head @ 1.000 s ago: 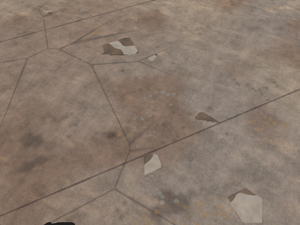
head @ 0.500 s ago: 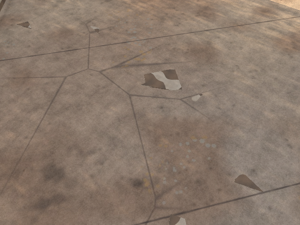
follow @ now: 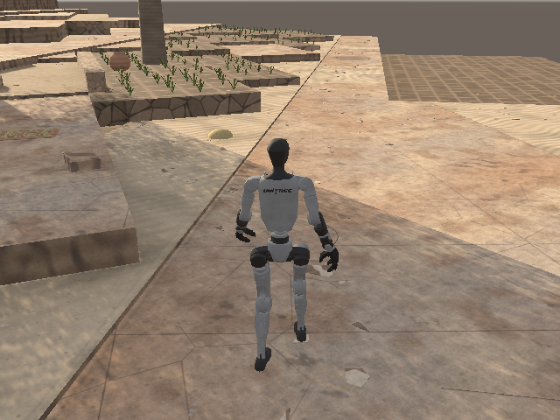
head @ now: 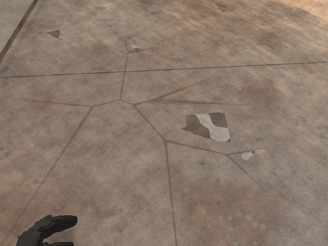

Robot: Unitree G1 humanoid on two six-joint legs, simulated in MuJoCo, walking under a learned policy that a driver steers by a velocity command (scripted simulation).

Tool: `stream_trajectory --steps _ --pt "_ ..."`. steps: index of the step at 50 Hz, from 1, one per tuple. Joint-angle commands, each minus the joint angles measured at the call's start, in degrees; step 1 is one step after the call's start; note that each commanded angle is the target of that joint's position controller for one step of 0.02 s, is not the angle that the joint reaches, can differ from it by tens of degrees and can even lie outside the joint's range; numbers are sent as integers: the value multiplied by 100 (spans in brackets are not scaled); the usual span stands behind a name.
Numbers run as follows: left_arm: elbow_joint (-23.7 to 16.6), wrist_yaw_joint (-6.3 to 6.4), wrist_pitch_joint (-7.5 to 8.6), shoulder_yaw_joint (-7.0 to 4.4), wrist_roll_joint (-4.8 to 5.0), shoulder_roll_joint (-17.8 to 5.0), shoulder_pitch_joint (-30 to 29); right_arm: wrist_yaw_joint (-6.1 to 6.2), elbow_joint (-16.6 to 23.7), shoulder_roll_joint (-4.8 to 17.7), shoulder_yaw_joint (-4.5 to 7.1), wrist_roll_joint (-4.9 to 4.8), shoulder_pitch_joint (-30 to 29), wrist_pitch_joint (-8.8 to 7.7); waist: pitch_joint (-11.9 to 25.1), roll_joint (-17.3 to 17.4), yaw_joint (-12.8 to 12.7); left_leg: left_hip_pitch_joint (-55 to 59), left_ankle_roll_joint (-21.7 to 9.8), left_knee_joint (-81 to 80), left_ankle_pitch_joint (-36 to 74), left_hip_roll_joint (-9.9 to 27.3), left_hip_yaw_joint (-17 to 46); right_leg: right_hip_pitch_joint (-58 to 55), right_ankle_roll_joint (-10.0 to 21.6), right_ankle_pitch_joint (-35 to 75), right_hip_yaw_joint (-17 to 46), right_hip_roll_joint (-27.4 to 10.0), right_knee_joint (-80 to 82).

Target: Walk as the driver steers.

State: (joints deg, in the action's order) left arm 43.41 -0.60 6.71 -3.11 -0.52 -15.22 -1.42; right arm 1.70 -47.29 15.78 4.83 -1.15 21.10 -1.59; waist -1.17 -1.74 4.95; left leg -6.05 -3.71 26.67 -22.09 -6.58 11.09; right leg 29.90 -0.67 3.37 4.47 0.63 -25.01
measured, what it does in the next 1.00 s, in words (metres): walks ahead, turning left: right foot, then left foot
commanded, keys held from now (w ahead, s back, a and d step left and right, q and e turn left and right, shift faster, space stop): q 0.56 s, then e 0.44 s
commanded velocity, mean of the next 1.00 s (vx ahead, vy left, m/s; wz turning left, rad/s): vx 0.06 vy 0.00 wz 0.30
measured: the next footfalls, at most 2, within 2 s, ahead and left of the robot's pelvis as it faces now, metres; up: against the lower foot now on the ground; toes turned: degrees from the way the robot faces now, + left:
right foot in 0.02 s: +0.20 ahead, -0.12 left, +0.00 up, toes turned +5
left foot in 0.46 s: +0.11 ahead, +0.13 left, +0.00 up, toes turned +20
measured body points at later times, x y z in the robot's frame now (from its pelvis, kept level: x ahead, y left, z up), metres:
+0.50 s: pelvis +0.09 +0.01 +0.00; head +0.11 +0.05 +0.44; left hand +0.14 +0.33 -0.12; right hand +0.32 -0.21 -0.08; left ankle +0.08 +0.12 -0.74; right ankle +0.15 -0.12 -0.72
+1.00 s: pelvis +0.10 +0.02 +0.00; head +0.13 +0.02 +0.45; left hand +0.13 +0.33 -0.11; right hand +0.34 -0.19 -0.10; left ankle +0.06 +0.12 -0.71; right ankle +0.15 -0.10 -0.73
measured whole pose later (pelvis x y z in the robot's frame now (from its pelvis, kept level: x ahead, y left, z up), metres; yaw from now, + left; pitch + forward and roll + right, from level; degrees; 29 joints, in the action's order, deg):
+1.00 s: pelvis +0.10 +0.02 +0.00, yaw +15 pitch +1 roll +1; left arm 45.7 0.4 -0.6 -3.7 0.1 -17.1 11.1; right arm 2.2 -39.6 15.5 3.8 0.8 6.8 1.1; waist -2.0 0.5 -1.7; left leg -19.5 -0.8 42.3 -25.6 -2.6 0.0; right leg 17.7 -0.7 -16.8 3.2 -0.7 -33.5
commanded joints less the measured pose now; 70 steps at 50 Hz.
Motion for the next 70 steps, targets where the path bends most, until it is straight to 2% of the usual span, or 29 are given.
stream_trajectory --steps 1,2,3,5,6,8,10,14,22,23,24,25,26,28,29,34,38,42,44,45,49,51,56,57,58,59,60,64,70 --pt "-177 41 144 -291 -142 -1016 953 57 645 530 92 55 -477 -10 1110 630 -817 -590 -79 1572 2848 698 784 -2316 468 1378 258 -571 155" --pt "-170 98 85 -325 -230 -1322 1500 50 714 226 9 162 76 -33 1908 -548 -729 -1898 281 3263 -207 43 104 -4119 1070 3939 1478 -1974 -412" --pt "-70 55 -55 -331 -72 -1291 1754 -1 728 407 -27 23 1087 -57 2827 -1790 -451 -2885 453 4607 -2282 -50 -64 -5108 1979 3611 3119 -3083 -415" --pt "-385 118 -253 -163 -3 -608 1056 19 704 1099 160 -77 230 130 1695 -533 -649 -3439 731 5195 -1253 569 -322 -3821 1565 1231 2037 -2358 71" --pt "-393 136 -334 -108 -46 -537 778 55 759 1068 191 -44 -79 253 1192 -229 -576 -3355 792 4992 -938 747 -462 -3012 1422 743 1511 -2034 290" --pt "-338 145 -409 -132 -120 -664 474 82 864 794 174 -19 -120 427 582 -458 -353 -2748 782 4458 -570 919 -690 -1690 1311 192 745 -1595 761" --pt "-282 157 -397 -187 -135 -762 441 87 970 521 114 -16 -114 445 543 -630 -330 -2507 771 3901 -334 933 -884 -1493 1415 334 312 -1521 995" --pt "-257 213 -461 -262 -41 -917 395 12 1189 514 81 31 -469 422 887 -517 -402 -2172 698 2866 323 1112 -951 -1790 1534 470 -68 -1803 1064" --pt "-62 155 -658 -340 193 -1144 523 -218 1344 695 178 63 -632 483 654 -545 -331 -895 157 445 991 778 -1500 -1844 868 -828 -706 -1809 374" --pt "62 138 -683 -300 182 -959 793 -177 1288 873 256 89 -423 476 639 -232 -297 -343 -46 -68 1493 775 -1247 -1481 499 -1242 -944 -1577 -182" --pt "-4 94 -696 -201 7 -594 873 -73 1343 1470 407 109 -263 458 572 1249 -419 352 -524 -613 3124 1973 471 -330 -73 -2571 -1574 -887 -1828" --pt "-337 131 -662 -194 -108 -621 563 -63 1545 1899 440 231 -421 394 505 2030 -402 351 -1603 -712 3792 2938 1906 994 -373 -4146 -1114 -131 -3196" --pt "-370 162 -643 -271 -41 -867 221 -109 1530 1606 381 303 -365 267 726 1330 -130 167 -1688 -796 3477 2746 1690 1047 -303 -4037 -380 -181 -3929" --pt "-207 231 -671 -331 50 -906 464 -91 1551 1312 292 171 -904 148 635 862 -474 26 -1037 -687 2940 2140 888 1041 -187 -3081 -144 -334 -3988" --pt "-107 255 -701 -350 15 -964 623 -65 1592 1088 200 102 -1164 160 674 906 -565 -39 -900 -650 3105 2072 619 933 -230 -2815 -179 -362 -3980" --pt "80 138 -735 -171 77 -518 851 -16 1445 469 -86 239 -1313 112 843 900 -606 -272 -781 -634 3180 1724 -218 -259 -372 -2077 -290 -482 -2771" --pt "12 57 -769 -124 99 -672 711 -77 1158 690 -60 315 -1220 122 517 1029 -378 -564 -908 -716 2321 1897 -103 -1063 -327 -2320 -501 -413 -1599" --pt "-47 50 -728 -152 67 -878 931 -33 972 898 26 129 -1192 169 279 757 -541 -430 -605 -286 2278 1828 -108 -1363 -37 -1012 -546 -307 -231" --pt "-80 83 -715 -279 85 -1392 914 34 1063 777 47 252 -954 122 443 -333 -181 -652 -79 372 1476 1070 -811 -1540 407 803 238 -810 -435" --pt "-85 81 -721 -300 157 -1302 972 75 1104 675 36 297 -1174 122 483 -715 -330 -702 188 814 1198 696 -1308 -1389 736 421 702 -1009 -141" --pt "-167 142 -617 -298 35 -1210 1147 76 1311 374 51 177 -1665 210 399 -1303 -658 -1999 304 2131 -982 302 -957 -2029 1512 345 2132 -1725 456" --pt "-192 171 -570 -355 99 -1317 1086 31 1317 438 91 121 -1591 174 504 -878 -607 -2278 344 2295 -1186 490 -699 -2306 1438 607 2077 -1694 334" --pt "-413 268 -937 -368 284 -1138 582 -128 986 409 148 72 -784 68 753 -721 -277 -355 425 -358 1185 357 -1089 -1466 702 -558 1480 -838 -150" --pt "-454 254 -944 -292 213 -841 750 -89 1000 817 257 139 -635 99 710 127 -383 217 136 -771 1270 1265 -203 -701 336 -1823 1061 -407 -997" --pt "-531 241 -892 -235 149 -580 1018 -56 1154 1365 354 282 -850 174 488 1815 -614 229 -676 -1122 2077 2601 1438 475 -27 -3692 218 465 -2207" --pt "-563 242 -813 -366 102 -1043 1007 -71 1277 1193 276 455 -828 104 550 1629 -501 -218 -1294 -1198 2098 3124 1944 496 -145 -4104 413 121 -3579" --pt "-435 228 -817 -482 176 -1287 1068 -58 1343 884 175 424 -1127 39 328 1033 -641 -391 -1215 -1147 1972 2858 1400 542 -163 -3715 527 4 -4139" --pt "-319 205 -921 -447 185 -977 1112 86 1295 700 102 212 -1165 -33 203 830 -538 -100 -680 -1305 954 2052 -62 884 -389 -2268 155 -217 -4409" --pt "-808 35 -757 -325 180 -734 416 137 1087 947 208 158 -425 -113 102 793 -72 873 -774 -1849 -165 2453 -128 1417 -443 -1960 -76 -471 -3149"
